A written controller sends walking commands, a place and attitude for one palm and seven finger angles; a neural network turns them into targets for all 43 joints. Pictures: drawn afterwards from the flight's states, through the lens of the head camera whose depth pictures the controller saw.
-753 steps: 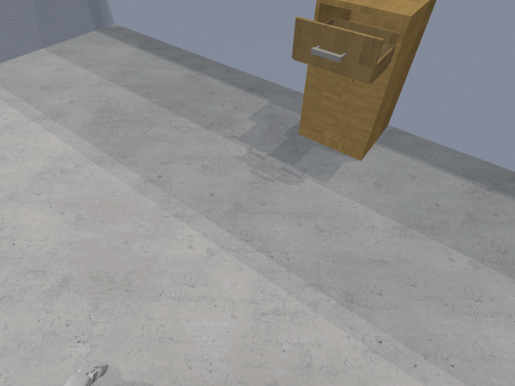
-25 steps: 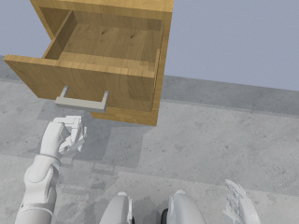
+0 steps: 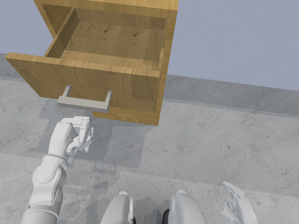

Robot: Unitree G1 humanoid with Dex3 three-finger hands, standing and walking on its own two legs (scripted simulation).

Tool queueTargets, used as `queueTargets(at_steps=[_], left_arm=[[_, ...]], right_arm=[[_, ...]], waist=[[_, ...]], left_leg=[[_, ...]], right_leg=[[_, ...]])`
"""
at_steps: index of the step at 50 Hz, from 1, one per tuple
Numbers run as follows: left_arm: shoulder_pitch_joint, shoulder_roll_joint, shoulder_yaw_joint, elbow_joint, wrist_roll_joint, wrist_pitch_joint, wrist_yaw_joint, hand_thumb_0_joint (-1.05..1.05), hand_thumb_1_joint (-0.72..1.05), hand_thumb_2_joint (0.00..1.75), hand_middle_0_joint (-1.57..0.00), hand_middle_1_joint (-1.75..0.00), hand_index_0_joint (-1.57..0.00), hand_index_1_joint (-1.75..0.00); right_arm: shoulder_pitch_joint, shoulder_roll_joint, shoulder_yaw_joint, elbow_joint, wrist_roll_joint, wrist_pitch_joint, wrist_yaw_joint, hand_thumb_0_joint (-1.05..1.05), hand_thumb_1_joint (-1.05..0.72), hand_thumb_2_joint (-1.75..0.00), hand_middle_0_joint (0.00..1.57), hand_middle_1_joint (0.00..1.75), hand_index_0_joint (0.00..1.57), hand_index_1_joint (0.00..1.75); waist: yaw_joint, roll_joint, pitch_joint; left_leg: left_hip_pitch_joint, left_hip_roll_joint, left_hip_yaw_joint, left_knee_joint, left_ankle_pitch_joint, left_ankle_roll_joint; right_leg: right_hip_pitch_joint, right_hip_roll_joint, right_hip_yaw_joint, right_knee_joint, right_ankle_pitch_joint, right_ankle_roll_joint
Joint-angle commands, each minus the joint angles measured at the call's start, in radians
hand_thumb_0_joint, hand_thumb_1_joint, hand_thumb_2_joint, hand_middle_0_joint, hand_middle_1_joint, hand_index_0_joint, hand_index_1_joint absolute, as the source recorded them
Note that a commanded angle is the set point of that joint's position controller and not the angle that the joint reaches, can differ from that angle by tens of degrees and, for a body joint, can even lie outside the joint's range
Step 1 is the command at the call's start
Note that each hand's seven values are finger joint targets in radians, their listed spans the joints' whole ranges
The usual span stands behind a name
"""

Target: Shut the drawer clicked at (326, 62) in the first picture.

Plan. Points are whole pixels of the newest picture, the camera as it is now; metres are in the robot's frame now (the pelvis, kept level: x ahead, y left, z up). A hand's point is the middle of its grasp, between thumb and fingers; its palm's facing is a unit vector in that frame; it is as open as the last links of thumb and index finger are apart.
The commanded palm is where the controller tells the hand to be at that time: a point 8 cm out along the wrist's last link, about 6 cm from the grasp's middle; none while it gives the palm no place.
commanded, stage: push the drawer shut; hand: left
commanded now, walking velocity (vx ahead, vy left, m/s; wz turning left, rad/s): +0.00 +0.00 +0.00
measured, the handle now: (86, 98) +0.44 +0.20 +0.02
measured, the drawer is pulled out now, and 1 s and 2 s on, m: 0.23 0.18 0.05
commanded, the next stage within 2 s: none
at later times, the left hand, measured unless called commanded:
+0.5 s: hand (90, 124) +0.36 +0.17 +0.02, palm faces -0.14 -0.99 -0.07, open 2.9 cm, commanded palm +0.37 +0.22 +0.02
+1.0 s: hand (91, 109) +0.41 +0.18 +0.02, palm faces -0.15 -0.99 -0.06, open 2.8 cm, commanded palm +0.42 +0.21 +0.02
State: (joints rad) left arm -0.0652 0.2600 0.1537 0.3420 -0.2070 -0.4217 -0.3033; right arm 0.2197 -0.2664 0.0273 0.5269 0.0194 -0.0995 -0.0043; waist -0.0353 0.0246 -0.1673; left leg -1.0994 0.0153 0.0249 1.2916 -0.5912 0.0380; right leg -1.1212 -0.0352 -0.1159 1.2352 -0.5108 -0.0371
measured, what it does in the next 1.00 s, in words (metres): stands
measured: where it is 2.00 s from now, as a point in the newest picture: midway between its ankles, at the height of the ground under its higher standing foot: outside the picture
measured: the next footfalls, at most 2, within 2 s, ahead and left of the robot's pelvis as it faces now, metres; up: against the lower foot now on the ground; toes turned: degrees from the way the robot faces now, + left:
none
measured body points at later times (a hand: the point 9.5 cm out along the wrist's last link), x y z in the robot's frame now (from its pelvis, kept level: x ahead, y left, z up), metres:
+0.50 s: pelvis -0.01 -0.01 +0.00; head +0.12 +0.00 +0.43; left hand +0.36 +0.23 +0.02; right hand +0.13 -0.27 -0.11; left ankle +0.01 +0.09 -0.62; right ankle +0.04 -0.11 -0.62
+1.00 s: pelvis -0.03 +0.00 -0.01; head +0.10 +0.02 +0.41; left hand +0.41 +0.23 +0.02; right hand +0.07 -0.26 -0.12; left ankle +0.01 +0.09 -0.62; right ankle +0.04 -0.11 -0.62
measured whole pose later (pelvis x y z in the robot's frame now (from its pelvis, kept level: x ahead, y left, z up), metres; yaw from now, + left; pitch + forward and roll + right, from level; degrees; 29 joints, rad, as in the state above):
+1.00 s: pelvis -0.03 +0.00 -0.01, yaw +0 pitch +24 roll -3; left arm -0.64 0.39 0.22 0.92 -0.16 -0.47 -0.34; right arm 0.26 -0.29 0.06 0.64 0.01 -0.10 -0.03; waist -0.09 0.02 -0.15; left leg -1.23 0.01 0.00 1.35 -0.55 0.04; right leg -1.23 -0.04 -0.14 1.26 -0.46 -0.04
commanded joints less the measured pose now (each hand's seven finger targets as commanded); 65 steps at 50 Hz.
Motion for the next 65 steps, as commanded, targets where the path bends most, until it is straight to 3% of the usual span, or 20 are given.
queueTargets(at_steps=[1,8,12,16,23,25,27,28,33,36,38,40,44,46,51,52,56,59,62,65], left_arm=[[-0.184,0.157,0.079,-0.2,-0.02,-0.075,0.006,0.0,0.9,0.9,-1.4,-1.6,-1.4,-1.6],[-0.298,0.158,0.074,-0.138,-0.019,-0.056,0.004,0.0,0.9,0.9,-1.4,-1.6,-1.4,-1.6],[-0.355,0.208,0.118,-0.096,-0.027,-0.064,-0.003,0.0,0.9,0.9,-1.4,-1.6,-1.4,-1.6],[-0.389,0.207,0.116,-0.039,-0.022,-0.058,-0.019,0.0,0.9,0.9,-1.4,-1.6,-1.4,-1.6],[-0.583,0.238,0.128,0.014,-0.031,-0.056,-0.039,0.0,0.9,0.9,-1.4,-1.6,-1.4,-1.6],[-0.63,0.246,0.135,0.076,-0.029,-0.06,-0.037,0.0,0.9,0.9,-1.4,-1.6,-1.4,-1.6],[-0.701,0.24,0.122,0.103,-0.035,-0.068,-0.045,0.0,0.9,0.9,-1.4,-1.6,-1.4,-1.6],[-0.746,0.269,0.135,0.105,-0.026,-0.076,-0.047,0.0,0.9,0.9,-1.4,-1.6,-1.4,-1.6],[-0.884,0.245,0.088,0.164,-0.022,-0.083,-0.055,0.0,0.9,0.9,-1.4,-1.6,-1.4,-1.6],[-0.926,0.263,0.095,0.224,-0.013,-0.078,-0.048,0.0,0.9,0.9,-1.4,-1.6,-1.4,-1.6],[-0.992,0.267,0.086,0.219,-0.008,-0.085,-0.047,0.0,0.9,0.9,-1.4,-1.6,-1.4,-1.6],[-1.011,0.274,0.095,0.233,-0.004,-0.089,-0.036,0.0,0.9,0.9,-1.4,-1.6,-1.4,-1.6],[-1.057,0.289,0.107,0.315,0.005,-0.095,-0.022,0.0,0.9,0.9,-1.4,-1.6,-1.4,-1.6],[-1.088,0.284,0.103,0.318,0.01,-0.107,-0.014,0.0,0.9,0.9,-1.4,-1.6,-1.4,-1.6],[-1.159,0.289,0.104,0.406,0.032,-0.125,0.003,0.0,0.9,0.9,-1.4,-1.6,-1.4,-1.6],[-1.185,0.292,0.102,0.403,0.031,-0.131,0.004,0.0,0.9,0.9,-1.4,-1.6,-1.4,-1.6],[-1.226,0.329,0.129,0.46,0.046,-0.132,0.014,0.0,0.9,0.9,-1.4,-1.6,-1.4,-1.6],[-1.28,0.299,0.097,0.458,0.059,-0.138,0.016,0.0,0.9,0.9,-1.4,-1.6,-1.4,-1.6],[-1.302,0.332,0.128,0.507,0.059,-0.129,0.03,0.0,0.9,0.9,-1.4,-1.6,-1.4,-1.6],[-1.359,0.333,0.115,0.52,0.073,-0.121,0.033,0.0,0.9,0.9,-1.4,-1.6,-1.4,-1.6]], right_arm=[[0.026,-0.147,-0.07,-0.114,0.002,-0.037,-0.011,0.0,-0.9,-0.9,0.2,0.3,0.2,0.3],[0.027,-0.145,-0.061,-0.106,0.002,-0.028,-0.018,0.0,-0.9,-0.9,0.2,0.3,0.2,0.3],[0.037,-0.151,-0.06,-0.093,0.003,-0.03,-0.024,0.0,-0.9,-0.9,0.2,0.3,0.2,0.3],[0.042,-0.147,-0.058,-0.083,0.005,-0.027,-0.022,0.0,-0.9,-0.9,0.2,0.3,0.2,0.3],[0.069,-0.159,-0.059,-0.055,0.007,-0.023,-0.028,0.0,-0.9,-0.9,0.2,0.3,0.2,0.3],[0.074,-0.161,-0.057,-0.037,0.009,-0.024,-0.033,0.0,-0.9,-0.9,0.2,0.3,0.2,0.3],[0.077,-0.161,-0.055,-0.028,0.01,-0.029,-0.038,0.0,-0.9,-0.9,0.2,0.3,0.2,0.3],[0.079,-0.165,-0.054,-0.02,0.008,-0.029,-0.04,0.0,-0.9,-0.9,0.2,0.3,0.2,0.3],[0.09,-0.169,-0.051,0.003,0.009,-0.035,-0.044,0.0,-0.9,-0.9,0.2,0.3,0.2,0.3],[0.098,-0.175,-0.05,0.013,0.009,-0.035,-0.047,0.0,-0.9,-0.9,0.2,0.3,0.2,0.3],[0.106,-0.179,-0.047,0.018,0.005,-0.037,-0.047,0.0,-0.9,-0.9,0.2,0.3,0.2,0.3],[0.111,-0.186,-0.049,0.023,0.002,-0.037,-0.044,0.0,-0.9,-0.9,0.2,0.3,0.2,0.3],[0.122,-0.187,-0.044,0.029,-0.001,-0.031,-0.041,0.0,-0.9,-0.9,0.2,0.3,0.2,0.3],[0.122,-0.184,-0.042,0.028,-0.003,-0.031,-0.038,0.0,-0.9,-0.9,0.2,0.3,0.2,0.3],[0.143,-0.195,-0.041,0.037,-0.01,-0.022,-0.032,0.0,-0.9,-0.9,0.2,0.3,0.2,0.3],[0.148,-0.195,-0.04,0.034,-0.013,-0.023,-0.031,0.0,-0.9,-0.9,0.2,0.3,0.2,0.3],[0.162,-0.205,-0.038,0.045,-0.017,-0.011,-0.028,0.0,-0.9,-0.9,0.2,0.3,0.2,0.3],[0.176,-0.208,-0.041,0.05,-0.023,-0.006,-0.022,0.0,-0.9,-0.9,0.2,0.3,0.2,0.3],[0.193,-0.214,-0.04,0.058,-0.027,0.003,-0.022,0.0,-0.9,-0.9,0.2,0.3,0.2,0.3],[0.197,-0.212,-0.036,0.063,-0.028,0.011,-0.021,0.0,-0.9,-0.9,0.2,0.3,0.2,0.3]], waist=[[-0.013,0.03,-0.37],[-0.034,0.022,-0.362],[-0.033,0.007,-0.391],[-0.033,0.039,-0.395],[-0.067,0.022,-0.416],[-0.081,-0.001,-0.378],[-0.095,0.006,-0.357],[-0.091,0.027,-0.381],[-0.108,0.078,-0.413],[-0.119,0.048,-0.411],[-0.116,0.111,-0.444],[-0.116,0.111,-0.463],[-0.13,0.061,-0.428],[-0.127,0.091,-0.429],[-0.149,0.081,-0.415],[-0.151,0.126,-0.421],[-0.161,0.091,-0.418],[-0.171,0.162,-0.461],[-0.19,0.091,-0.439],[-0.204,0.127,-0.443]], left_leg=[[0.226,-0.01,-0.088,-0.19,0.338,-0.023],[0.173,-0.016,-0.071,-0.169,0.305,-0.013],[0.141,-0.017,-0.062,-0.153,0.3,-0.008],[0.138,-0.018,-0.054,-0.157,0.303,-0.01],[0.137,-0.013,-0.059,-0.141,0.294,-0.004],[0.109,-0.013,-0.061,-0.139,0.249,-0.003],[0.092,-0.014,-0.061,-0.127,0.228,0.0],[0.101,-0.013,-0.065,-0.13,0.218,-0.002],[0.149,-0.016,-0.08,-0.138,0.176,-0.005],[0.124,-0.017,-0.082,-0.137,0.148,-0.002],[0.179,-0.018,-0.097,-0.15,0.162,-0.007],[0.201,-0.017,-0.107,-0.155,0.165,-0.011],[0.156,-0.019,-0.107,-0.158,0.133,-0.007],[0.151,-0.022,-0.106,-0.163,0.118,-0.008],[0.161,-0.018,-0.128,-0.169,0.09,-0.01],[0.179,-0.019,-0.13,-0.168,0.107,-0.011],[0.162,-0.016,-0.138,-0.168,0.088,-0.011],[0.235,-0.011,-0.165,-0.173,0.131,-0.023],[0.191,-0.009,-0.166,-0.163,0.116,-0.013],[0.175,-0.01,-0.158,-0.153,0.117,-0.012]], right_leg=[[0.259,0.031,0.081,-0.136,0.214,0.005],[0.277,0.034,0.096,-0.142,0.218,0.008],[0.316,0.033,0.114,-0.144,0.224,0.007],[0.324,0.029,0.124,-0.153,0.236,0.009],[0.296,0.034,0.125,-0.151,0.227,0.012],[0.275,0.032,0.13,-0.167,0.172,0.015],[0.255,0.034,0.135,-0.168,0.143,0.011],[0.244,0.034,0.135,-0.165,0.125,0.011],[0.18,0.036,0.123,-0.163,0.074,0.007],[0.177,0.033,0.126,-0.169,0.046,0.009],[0.143,0.037,0.106,-0.152,0.062,0.002],[0.127,0.036,0.097,-0.146,0.065,0.002],[0.13,0.04,0.099,-0.154,0.039,0.005],[0.129,0.037,0.1,-0.153,0.028,0.003],[0.068,0.04,0.084,-0.134,0.018,0.003],[0.051,0.043,0.079,-0.125,0.031,-0.001],[0.05,0.043,0.081,-0.126,0.022,0.002],[-0.004,0.042,0.067,-0.103,0.054,-0.002],[0.007,0.048,0.067,-0.108,0.05,0.003],[0.0,0.046,0.073,-0.107,0.049,0.005]])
